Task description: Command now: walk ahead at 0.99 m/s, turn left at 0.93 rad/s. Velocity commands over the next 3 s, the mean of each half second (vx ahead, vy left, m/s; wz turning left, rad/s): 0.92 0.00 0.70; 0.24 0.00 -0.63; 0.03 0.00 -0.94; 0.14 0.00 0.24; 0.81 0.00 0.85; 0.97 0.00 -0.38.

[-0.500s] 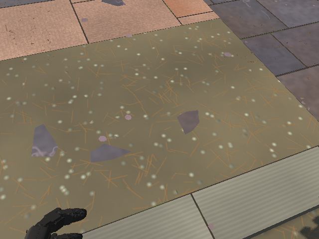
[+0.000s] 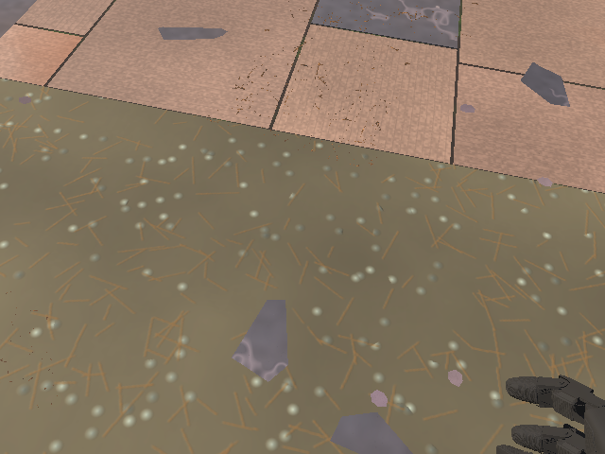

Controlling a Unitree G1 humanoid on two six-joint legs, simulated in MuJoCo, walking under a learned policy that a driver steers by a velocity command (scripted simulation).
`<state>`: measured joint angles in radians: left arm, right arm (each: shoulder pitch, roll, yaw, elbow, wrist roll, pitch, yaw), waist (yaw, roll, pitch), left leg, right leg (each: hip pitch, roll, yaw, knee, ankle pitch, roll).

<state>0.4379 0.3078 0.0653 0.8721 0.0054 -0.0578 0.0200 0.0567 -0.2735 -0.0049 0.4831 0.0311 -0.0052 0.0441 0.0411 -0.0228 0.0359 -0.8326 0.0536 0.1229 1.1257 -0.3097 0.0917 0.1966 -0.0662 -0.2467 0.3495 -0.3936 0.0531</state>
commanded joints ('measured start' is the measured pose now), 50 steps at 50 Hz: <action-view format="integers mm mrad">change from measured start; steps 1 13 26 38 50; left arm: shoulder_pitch -276 -509 -79 -181 -61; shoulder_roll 249 6 127 187 219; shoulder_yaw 52 -43 34 52 72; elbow -195 -399 -237 -228 -250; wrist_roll -28 27 7 -42 -37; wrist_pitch -28 -78 -76 41 109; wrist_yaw -12 -25 -72 14 12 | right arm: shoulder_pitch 580 331 552 -7 -43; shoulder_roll -283 -91 -117 -86 -72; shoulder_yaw -134 -58 -42 -29 -58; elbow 101 144 258 60 52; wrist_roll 34 12 -19 -50 -57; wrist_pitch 17 -74 -55 -54 -29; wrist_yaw -5 -54 -49 -69 -78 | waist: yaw -381 -53 1 -57 6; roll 17 -13 -233 -27 117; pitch -233 95 -551 -185 -139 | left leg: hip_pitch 973 467 190 445 771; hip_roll -112 -83 -140 -173 251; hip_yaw -82 -465 -358 -239 -579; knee -387 -890 478 -386 -777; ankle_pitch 109 233 -224 169 392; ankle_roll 125 178 -128 -183 138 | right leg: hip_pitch -453 -791 369 -486 -813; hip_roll -104 59 -276 46 97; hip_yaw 86 277 1051 641 418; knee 796 522 73 16 874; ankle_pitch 1042 302 626 852 -143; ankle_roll -110 -9 -432 -232 47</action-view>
